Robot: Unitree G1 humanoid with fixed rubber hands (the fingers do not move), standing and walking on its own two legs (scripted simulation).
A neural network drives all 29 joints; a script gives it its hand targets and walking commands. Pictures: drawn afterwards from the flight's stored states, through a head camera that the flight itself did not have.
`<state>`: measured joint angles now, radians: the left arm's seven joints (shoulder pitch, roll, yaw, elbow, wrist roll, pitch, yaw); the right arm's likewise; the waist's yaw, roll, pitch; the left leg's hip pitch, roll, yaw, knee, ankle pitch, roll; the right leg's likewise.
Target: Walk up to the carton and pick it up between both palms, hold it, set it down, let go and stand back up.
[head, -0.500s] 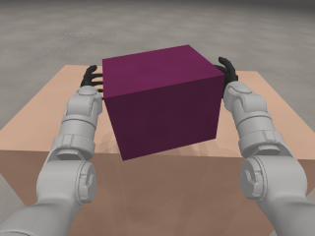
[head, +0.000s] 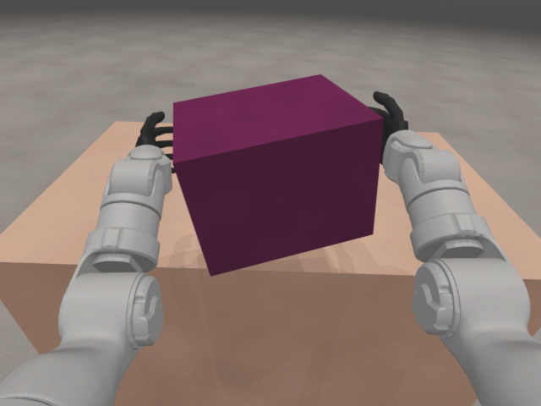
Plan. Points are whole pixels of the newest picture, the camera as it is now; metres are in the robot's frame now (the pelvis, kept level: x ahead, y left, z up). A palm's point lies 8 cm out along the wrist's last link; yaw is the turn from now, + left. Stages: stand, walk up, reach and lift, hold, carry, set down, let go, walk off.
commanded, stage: hold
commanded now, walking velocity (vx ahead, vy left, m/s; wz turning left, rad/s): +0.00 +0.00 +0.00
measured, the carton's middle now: (270, 166) +0.43 +0.03 +0.21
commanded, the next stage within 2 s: none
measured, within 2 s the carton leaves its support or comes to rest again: neither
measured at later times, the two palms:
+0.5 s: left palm (147, 155) +0.38 +0.21 +0.25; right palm (393, 135) +0.39 -0.14 +0.29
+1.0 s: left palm (148, 155) +0.38 +0.21 +0.25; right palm (394, 135) +0.39 -0.14 +0.29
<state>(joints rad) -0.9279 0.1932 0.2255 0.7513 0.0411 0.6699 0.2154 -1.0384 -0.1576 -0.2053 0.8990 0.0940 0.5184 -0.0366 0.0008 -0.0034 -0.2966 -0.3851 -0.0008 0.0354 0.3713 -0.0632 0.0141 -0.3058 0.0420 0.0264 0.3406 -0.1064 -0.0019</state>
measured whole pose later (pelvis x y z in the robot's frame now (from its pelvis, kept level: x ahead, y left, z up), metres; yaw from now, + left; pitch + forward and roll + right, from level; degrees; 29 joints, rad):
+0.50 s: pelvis +0.00 +0.00 +0.00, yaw +0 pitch +4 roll -2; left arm -0.94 0.20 0.23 0.75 0.04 0.69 0.20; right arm -1.07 -0.17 -0.20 0.90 0.10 0.56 -0.05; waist 0.00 0.00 -0.30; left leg -0.39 0.00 0.04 0.37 -0.06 0.01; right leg -0.31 0.04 0.03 0.34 -0.11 0.00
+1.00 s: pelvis +0.00 +0.00 +0.00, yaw +0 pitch +4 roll -2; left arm -0.94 0.20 0.23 0.75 0.04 0.69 0.20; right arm -1.08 -0.17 -0.20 0.90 0.10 0.57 -0.05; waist 0.00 0.00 -0.30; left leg -0.39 0.00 0.04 0.37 -0.06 0.01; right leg -0.31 0.04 0.03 0.34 -0.11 0.00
